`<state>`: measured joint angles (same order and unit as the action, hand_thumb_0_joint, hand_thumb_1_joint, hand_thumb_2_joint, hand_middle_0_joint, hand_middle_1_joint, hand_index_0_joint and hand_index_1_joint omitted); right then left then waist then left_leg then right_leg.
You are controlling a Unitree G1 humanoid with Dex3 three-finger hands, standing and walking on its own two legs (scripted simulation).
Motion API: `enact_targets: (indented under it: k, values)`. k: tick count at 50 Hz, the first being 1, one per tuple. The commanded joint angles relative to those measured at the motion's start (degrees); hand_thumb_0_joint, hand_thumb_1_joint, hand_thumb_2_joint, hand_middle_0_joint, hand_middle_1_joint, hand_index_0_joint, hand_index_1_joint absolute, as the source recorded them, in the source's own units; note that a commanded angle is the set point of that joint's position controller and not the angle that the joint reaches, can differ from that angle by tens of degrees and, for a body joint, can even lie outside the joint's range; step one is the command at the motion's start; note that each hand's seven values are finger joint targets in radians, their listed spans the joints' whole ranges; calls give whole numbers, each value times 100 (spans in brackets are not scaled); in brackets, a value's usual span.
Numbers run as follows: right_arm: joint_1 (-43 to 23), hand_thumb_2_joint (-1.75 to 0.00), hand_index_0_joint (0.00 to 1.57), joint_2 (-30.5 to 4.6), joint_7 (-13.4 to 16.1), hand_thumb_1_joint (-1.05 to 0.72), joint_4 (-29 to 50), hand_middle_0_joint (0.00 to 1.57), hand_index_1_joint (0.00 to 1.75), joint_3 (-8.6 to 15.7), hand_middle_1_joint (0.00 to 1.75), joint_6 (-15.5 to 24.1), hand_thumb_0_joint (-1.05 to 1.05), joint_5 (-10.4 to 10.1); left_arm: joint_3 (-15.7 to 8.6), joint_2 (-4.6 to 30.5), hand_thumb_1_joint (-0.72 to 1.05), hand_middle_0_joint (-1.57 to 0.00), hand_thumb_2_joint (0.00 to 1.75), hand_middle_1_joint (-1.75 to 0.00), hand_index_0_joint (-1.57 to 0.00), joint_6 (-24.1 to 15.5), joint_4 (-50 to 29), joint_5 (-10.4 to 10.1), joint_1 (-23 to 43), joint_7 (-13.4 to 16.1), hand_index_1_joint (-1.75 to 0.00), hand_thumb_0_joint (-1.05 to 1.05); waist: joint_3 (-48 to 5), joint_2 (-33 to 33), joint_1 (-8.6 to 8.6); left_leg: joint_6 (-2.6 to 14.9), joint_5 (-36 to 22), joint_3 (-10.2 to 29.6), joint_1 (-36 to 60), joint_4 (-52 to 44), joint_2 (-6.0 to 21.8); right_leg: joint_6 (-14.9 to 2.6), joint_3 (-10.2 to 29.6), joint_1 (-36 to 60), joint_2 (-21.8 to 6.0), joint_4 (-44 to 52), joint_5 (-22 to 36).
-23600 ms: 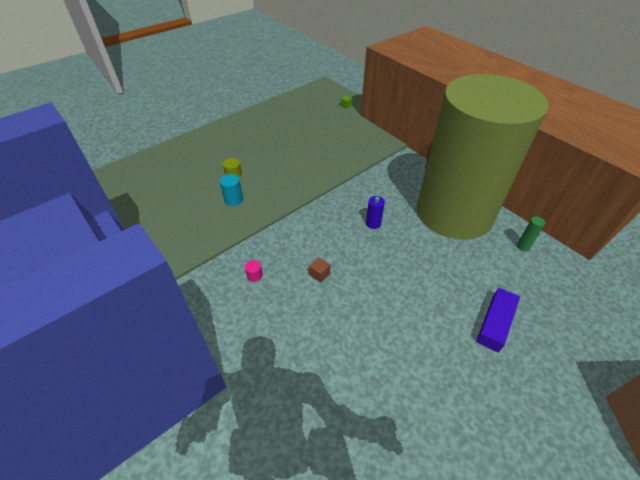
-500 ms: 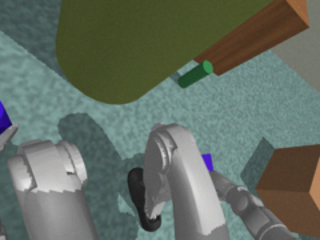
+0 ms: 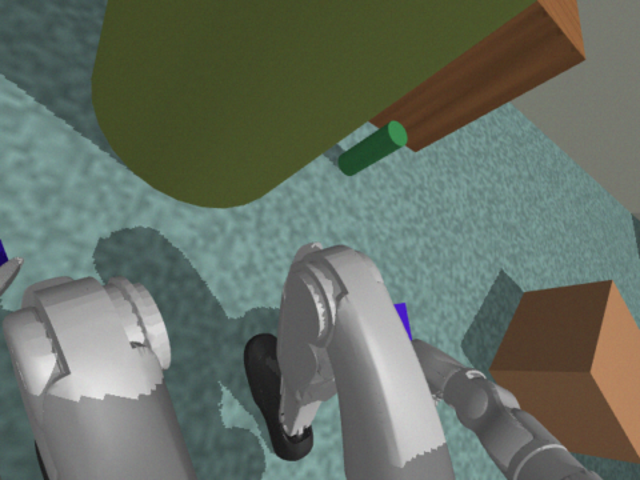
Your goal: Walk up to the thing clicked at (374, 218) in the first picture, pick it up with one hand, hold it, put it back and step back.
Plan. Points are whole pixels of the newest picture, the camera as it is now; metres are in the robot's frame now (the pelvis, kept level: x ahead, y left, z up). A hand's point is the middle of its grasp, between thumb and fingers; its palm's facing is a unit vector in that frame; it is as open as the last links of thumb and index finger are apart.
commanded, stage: lower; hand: left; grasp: from the side
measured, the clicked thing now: out of the picture +0.38 +0.27 -0.18
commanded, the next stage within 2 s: loosen in 0.04 s
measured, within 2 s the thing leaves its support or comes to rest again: rests again in 0.60 s
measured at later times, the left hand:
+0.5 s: hand out of the picture +0.38 +0.27 -0.18, palm faces +0.28 -0.96 +0.02, open 10.5 cm
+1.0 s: hand out of the picture +0.38 +0.29 -0.17, palm faces +0.33 -0.94 +0.02, open 15.4 cm
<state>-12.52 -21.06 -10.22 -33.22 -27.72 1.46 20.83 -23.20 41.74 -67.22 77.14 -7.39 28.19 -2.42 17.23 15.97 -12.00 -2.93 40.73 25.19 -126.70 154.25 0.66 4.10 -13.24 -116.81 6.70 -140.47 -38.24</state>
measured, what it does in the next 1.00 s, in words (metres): stands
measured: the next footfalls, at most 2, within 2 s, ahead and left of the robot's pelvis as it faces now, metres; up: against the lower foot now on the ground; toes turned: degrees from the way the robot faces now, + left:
none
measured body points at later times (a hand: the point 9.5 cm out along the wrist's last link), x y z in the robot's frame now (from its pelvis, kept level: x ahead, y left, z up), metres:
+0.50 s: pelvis +0.00 +0.01 +0.00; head +0.20 +0.22 +0.33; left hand +0.36 +0.32 -0.18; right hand +0.20 -0.22 -0.02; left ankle +0.08 +0.13 -0.24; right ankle +0.13 -0.13 -0.24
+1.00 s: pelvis +0.00 +0.01 +0.00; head +0.20 +0.22 +0.33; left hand +0.36 +0.34 -0.17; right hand +0.19 -0.22 -0.02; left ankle +0.08 +0.13 -0.24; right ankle +0.13 -0.13 -0.24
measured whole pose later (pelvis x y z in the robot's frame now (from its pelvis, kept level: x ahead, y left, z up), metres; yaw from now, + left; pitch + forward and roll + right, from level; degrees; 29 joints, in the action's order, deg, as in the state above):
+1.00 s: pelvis +0.00 +0.01 +0.00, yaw -1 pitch +9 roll -20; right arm -11.4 -20.4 -10.5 -31.6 -28.8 0.1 21.3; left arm -25.4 43.0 -66.8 72.2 -5.6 28.0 -0.2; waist 18.3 16.7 -10.7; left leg -1.7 41.0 26.0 -125.5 154.3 0.9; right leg 3.4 -14.3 -114.4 7.0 -139.0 -38.1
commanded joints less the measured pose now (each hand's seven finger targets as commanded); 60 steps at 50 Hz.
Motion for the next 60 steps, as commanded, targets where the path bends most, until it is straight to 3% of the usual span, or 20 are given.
enact_targets:
  k: [1,4,8,14,15,16,21,30,31,33,35,42,43,47,49,53,55,57,58,60]
  values:
    - [34,-90,20,-2043,134,-89,121,20,30,695,30,-25,0,18,-143,804,34,-131,130,-138,-131,-478,-732,13,868,79,-138,0,-3162,-3047,-510,55,-544,-871,2245,-1899,293,-454,-818,1292,158,1044,1104]
    - [31,-90,20,-2087,117,-89,110,20,30,710,30,-27,0,22,-152,824,34,-130,128,-136,-130,-524,-705,50,871,129,-137,0,-3116,-3053,-549,33,-611,-801,2298,-1925,303,-456,-869,1226,149,961,1157]
    - [-26,-90,20,-2059,115,-89,134,20,30,672,30,-24,0,56,123,611,25,-130,120,-130,-131,-552,-711,99,1008,120,-131,0,-2983,-3019,-680,32,-552,-769,2334,-1924,320,-439,-877,1184,159,1021,1131]
    - [-5,-89,20,-2099,97,-90,141,20,30,666,30,4,0,52,-81,797,0,-104,73,-94,-105,-589,-626,25,953,172,-92,0,-2963,-2999,-609,41,-476,-734,2319,-1952,316,-433,-895,1210,168,1025,1071]
    - [-16,-89,20,-2060,90,-90,143,20,30,639,30,-12,0,63,91,587,-2,-101,70,-90,-102,-590,-581,35,939,144,-89,0,-2943,-2988,-637,36,-515,-718,2339,-1961,314,-427,-892,1234,169,1029,1104]
    - [-19,-90,20,-2082,95,-90,162,20,30,633,30,-13,0,63,-18,781,-10,-93,69,-82,-94,-595,-581,73,924,167,-82,0,-2935,-3034,-630,29,-491,-702,2309,-1991,321,-444,-924,1182,179,1006,1074]
    - [-54,-90,20,-2061,81,-90,229,20,30,606,30,-31,0,79,-4,719,-29,-70,47,-57,-69,-586,-571,67,857,180,-58,0,-2931,-3042,-592,35,-558,-737,2302,-1958,319,-443,-906,1251,183,1031,1123]
    - [-52,-90,20,-2066,72,-90,226,20,30,607,30,-15,0,69,39,770,-35,-54,37,-41,-53,-616,-735,67,1013,228,-42,0,-2947,-2965,-657,75,-455,-701,2266,-1918,323,-427,-898,1273,199,1056,1091]
    - [1,-90,20,-2041,64,-90,149,20,30,597,30,-32,0,78,170,556,-36,-52,36,-39,-50,-605,-595,61,956,203,-41,0,-2919,-2937,-687,67,-494,-703,2306,-1908,319,-422,-895,1276,186,1054,1105]
    - [-16,-90,20,-2073,74,-90,212,20,30,600,30,-33,0,81,-1,824,-37,-49,33,-36,-48,-613,-682,82,996,230,-37,0,-2973,-3014,-644,55,-544,-690,2316,-1944,331,-438,-909,1265,201,1050,1134]
    - [6,-90,20,-2017,60,-90,151,20,30,576,30,-44,0,72,205,542,-39,-46,32,-33,-44,-578,-547,76,869,209,-34,0,-2885,-2974,-675,54,-481,-694,2288,-1958,322,-440,-917,1221,212,1087,1088]
    - [-4,-90,20,-2055,66,-87,208,20,30,572,30,-110,0,91,18,779,-31,-24,28,-18,-22,-597,-633,119,951,294,-19,0,-2887,-3119,-604,28,-628,-635,2415,-2019,341,-435,-925,1286,184,1018,1150]
    - [-32,-90,20,-2064,84,-87,284,20,30,577,30,-110,0,73,-149,1103,-35,-22,26,-15,-21,-602,-853,140,1049,304,-17,0,-2952,-3186,-533,50,-625,-683,2382,-2009,346,-452,-899,1282,180,1030,1131]
    - [149,-90,20,-2018,119,-88,229,20,30,645,30,-194,0,43,-377,1315,-40,-17,22,-10,-15,-489,-1478,120,1221,259,-12,0,-3183,-3575,-457,39,-640,-754,2622,-2128,386,-473,-789,1313,142,1029,1089]
    - [210,-90,20,-2013,133,-88,300,20,30,754,30,-235,0,-26,-632,1582,-39,-17,21,-9,-15,-335,-2003,151,1062,231,-11,0,-3427,-3912,-291,4,-638,-795,2800,-2317,395,-503,-734,1238,109,1021,1062]
    - [505,-90,20,-1942,175,-89,292,20,30,1096,30,-335,0,-237,-313,1068,-42,-18,19,-10,-16,286,-2826,130,471,-117,-12,0,-3888,-4263,-122,-64,-759,-888,3119,-2664,396,-554,-579,1001,56,1075,1114]
    - [597,-90,20,-1876,196,-89,281,20,30,1233,30,-359,0,-431,162,385,-44,-19,16,-10,-18,742,-2598,9,155,-358,-11,0,-3716,-4018,-195,-29,-588,-926,2775,-2749,345,-551,-549,752,20,1140,1034]
    - [688,-90,20,-1838,236,-89,305,20,30,1400,30,-342,0,-616,291,91,-51,-20,14,-11,-19,1097,-2839,-174,-50,-547,-11,0,-3715,-3613,-128,35,-516,-957,2541,-2775,310,-513,-504,764,4,1263,1047]
    - [731,-90,20,-1802,255,-89,308,20,30,1495,30,-336,0,-694,180,158,-54,-18,11,-9,-18,1223,-3158,-267,-1,-583,-10,0,-3819,-3490,-17,60,-521,-984,2485,-2771,294,-513,-471,686,0,1284,1020]
    - [719,-90,20,-1706,283,-88,343,20,30,1562,30,-292,0,-849,218,-27,-59,-14,8,-6,-14,1447,-3135,-478,153,-683,-7,0,-3719,-3134,-31,157,-301,-1017,2108,-2686,269,-494,-415,645,-7,1359,905]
